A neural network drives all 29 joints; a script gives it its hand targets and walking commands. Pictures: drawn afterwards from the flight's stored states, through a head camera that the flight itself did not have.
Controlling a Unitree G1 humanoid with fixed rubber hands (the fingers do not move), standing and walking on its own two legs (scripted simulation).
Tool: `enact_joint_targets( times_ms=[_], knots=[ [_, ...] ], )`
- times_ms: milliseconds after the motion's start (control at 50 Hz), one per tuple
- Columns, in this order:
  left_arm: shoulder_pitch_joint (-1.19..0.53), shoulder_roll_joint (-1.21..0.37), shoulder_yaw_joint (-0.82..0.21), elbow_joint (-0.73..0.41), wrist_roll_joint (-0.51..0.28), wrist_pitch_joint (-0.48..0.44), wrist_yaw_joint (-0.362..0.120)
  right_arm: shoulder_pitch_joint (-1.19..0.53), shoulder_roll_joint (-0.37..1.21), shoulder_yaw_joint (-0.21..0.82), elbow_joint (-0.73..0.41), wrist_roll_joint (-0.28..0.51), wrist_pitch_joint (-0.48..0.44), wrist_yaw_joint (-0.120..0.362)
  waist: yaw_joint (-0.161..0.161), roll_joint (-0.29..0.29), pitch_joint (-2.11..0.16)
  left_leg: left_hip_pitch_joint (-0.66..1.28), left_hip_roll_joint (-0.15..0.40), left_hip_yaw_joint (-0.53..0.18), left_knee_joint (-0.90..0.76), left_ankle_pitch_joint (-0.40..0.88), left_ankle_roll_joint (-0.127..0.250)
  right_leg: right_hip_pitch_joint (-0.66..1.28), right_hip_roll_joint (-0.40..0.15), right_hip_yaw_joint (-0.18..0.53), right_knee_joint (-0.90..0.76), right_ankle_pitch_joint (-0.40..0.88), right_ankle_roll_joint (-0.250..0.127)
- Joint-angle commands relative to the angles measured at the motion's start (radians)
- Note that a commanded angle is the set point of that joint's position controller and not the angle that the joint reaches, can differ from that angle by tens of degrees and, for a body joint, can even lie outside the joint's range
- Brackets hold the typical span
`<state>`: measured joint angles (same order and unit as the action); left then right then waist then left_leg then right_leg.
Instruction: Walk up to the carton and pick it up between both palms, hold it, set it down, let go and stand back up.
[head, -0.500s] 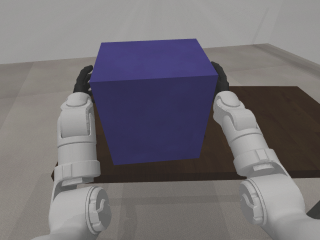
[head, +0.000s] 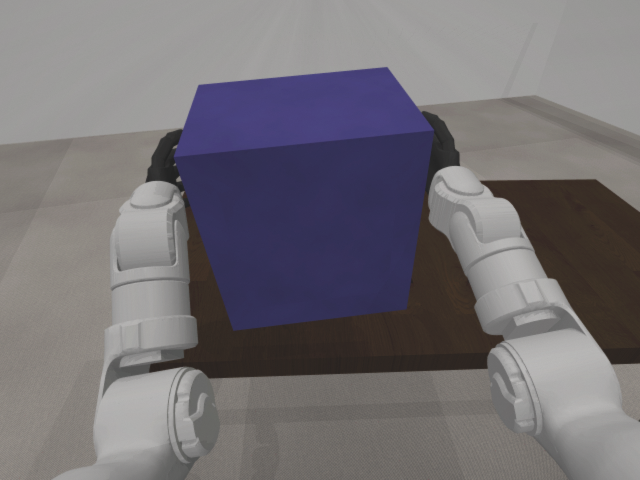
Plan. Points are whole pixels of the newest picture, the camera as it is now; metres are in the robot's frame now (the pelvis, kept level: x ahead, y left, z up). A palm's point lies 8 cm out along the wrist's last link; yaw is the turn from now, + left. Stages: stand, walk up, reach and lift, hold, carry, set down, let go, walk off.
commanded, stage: reach and lift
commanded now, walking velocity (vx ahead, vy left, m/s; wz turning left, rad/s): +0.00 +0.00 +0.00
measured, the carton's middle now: (307, 202) +0.40 -0.01 +0.22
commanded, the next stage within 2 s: hold in 0.16 s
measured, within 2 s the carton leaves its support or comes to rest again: neither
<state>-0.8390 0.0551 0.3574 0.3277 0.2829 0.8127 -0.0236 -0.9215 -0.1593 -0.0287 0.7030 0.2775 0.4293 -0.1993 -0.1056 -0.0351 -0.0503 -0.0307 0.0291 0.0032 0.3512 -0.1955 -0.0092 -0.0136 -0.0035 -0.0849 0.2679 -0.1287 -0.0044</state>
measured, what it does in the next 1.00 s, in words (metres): stands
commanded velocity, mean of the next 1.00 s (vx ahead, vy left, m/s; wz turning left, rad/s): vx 0.00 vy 0.00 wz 0.00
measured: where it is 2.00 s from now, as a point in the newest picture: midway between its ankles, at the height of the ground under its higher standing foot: outside the picture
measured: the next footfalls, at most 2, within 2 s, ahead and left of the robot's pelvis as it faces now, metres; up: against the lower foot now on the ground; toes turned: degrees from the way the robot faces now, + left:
none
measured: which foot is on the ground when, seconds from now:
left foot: down 0.00-1.00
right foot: down 0.00-1.00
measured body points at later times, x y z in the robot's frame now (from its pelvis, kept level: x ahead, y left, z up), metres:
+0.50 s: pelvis +0.00 -0.01 +0.00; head -0.09 +0.01 +0.44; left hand +0.38 +0.16 +0.28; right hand +0.38 -0.17 +0.31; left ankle +0.01 +0.12 -0.75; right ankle +0.02 -0.12 -0.75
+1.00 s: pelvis +0.00 -0.01 +0.00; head -0.09 +0.01 +0.44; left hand +0.38 +0.17 +0.29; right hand +0.38 -0.16 +0.31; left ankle +0.01 +0.12 -0.75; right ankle +0.02 -0.12 -0.75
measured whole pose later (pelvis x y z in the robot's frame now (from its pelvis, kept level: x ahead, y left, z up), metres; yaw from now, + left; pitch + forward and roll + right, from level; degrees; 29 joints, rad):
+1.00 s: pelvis +0.00 -0.01 +0.00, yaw +1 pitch -4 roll -1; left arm -0.96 0.13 0.36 0.44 0.25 0.89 -0.05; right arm -1.08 -0.21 0.01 0.76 0.36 0.62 -0.26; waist -0.09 -0.01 -0.15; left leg -0.10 0.03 -0.04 0.36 -0.18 -0.03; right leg -0.07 0.01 -0.08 0.27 -0.13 -0.02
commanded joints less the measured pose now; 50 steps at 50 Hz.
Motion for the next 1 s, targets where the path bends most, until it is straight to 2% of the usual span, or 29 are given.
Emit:
enact_joint_targets(
  times_ms=[0,140,240,280,380,520,720,980],
  knots=[
    [-0.782,-0.527,-0.412,-0.148,-0.198,-0.093,-0.145,-0.806,0.635,0.261,-0.267,0.123,-0.002,0.129,-0.006,0.065,-0.382,0.001,-0.08,0.009,-0.036,0.272,-0.027,0.166,0.075,0.032,0.008,0.219,0.048],
    [-0.818,-0.518,-0.401,-0.138,-0.211,-0.084,-0.147,-0.832,0.636,0.261,-0.253,0.15,0.029,0.126,-0.001,0.067,-0.395,-0.018,-0.079,0.005,-0.037,0.263,-0.029,0.168,0.077,0.04,0.01,0.23,0.047],
    [-0.823,-0.509,-0.424,-0.222,-0.238,-0.048,-0.127,-0.864,0.626,0.325,-0.323,0.238,0.066,0.119,0.028,0.08,-0.465,0.009,-0.072,0.001,0.0,0.392,-0.037,0.192,0.094,0.048,0.031,0.297,0.041],
    [-0.811,-0.5,-0.418,-0.23,-0.237,-0.023,-0.126,-0.857,0.605,0.324,-0.322,0.256,0.09,0.117,0.031,0.079,-0.436,-0.006,-0.07,0.006,-0.007,0.381,-0.038,0.186,0.096,0.051,0.029,0.27,0.041],
    [-0.857,-0.502,-0.406,-0.178,-0.233,0.003,-0.151,-0.873,0.599,0.252,-0.25,0.223,0.132,0.123,0.019,0.079,-0.357,-0.096,-0.068,0.009,-0.061,0.195,-0.031,0.157,0.079,0.068,0.01,0.149,0.034],
    [-0.923,-0.477,-0.366,-0.102,-0.245,-0.014,-0.165,-0.911,0.622,0.218,-0.183,0.217,0.162,0.121,0.022,0.07,-0.383,-0.147,-0.073,-0.004,-0.069,0.125,-0.023,0.164,0.067,0.078,0.015,0.163,0.035],
    [-0.937,-0.44,-0.314,-0.049,-0.236,-0.026,-0.187,-0.936,0.61,0.205,-0.177,0.231,0.171,0.11,0.026,0.053,-0.407,-0.15,-0.077,-0.013,-0.063,0.149,-0.018,0.172,0.064,0.074,0.012,0.174,0.037],
    [-0.946,-0.462,-0.342,-0.086,-0.253,-0.033,-0.182,-0.933,0.608,0.215,-0.219,0.245,0.172,0.1,0.01,0.08,-0.429,-0.121,-0.078,-0.023,-0.045,0.198,-0.033,0.164,0.068,0.07,0.015,0.196,0.038]
  ],
)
